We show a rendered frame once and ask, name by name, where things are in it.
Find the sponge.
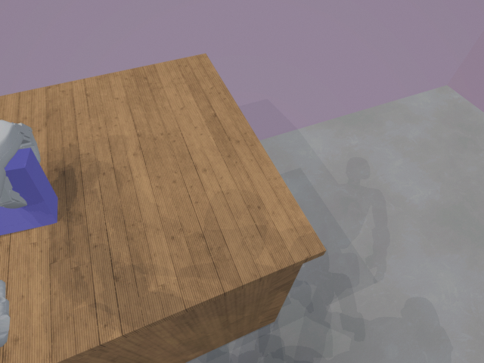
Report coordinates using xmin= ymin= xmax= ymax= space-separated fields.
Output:
xmin=0 ymin=147 xmax=58 ymax=235

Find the robot left hand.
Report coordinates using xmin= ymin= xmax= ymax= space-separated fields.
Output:
xmin=0 ymin=119 xmax=41 ymax=209

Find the table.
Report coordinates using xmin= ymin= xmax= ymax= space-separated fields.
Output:
xmin=0 ymin=54 xmax=326 ymax=363

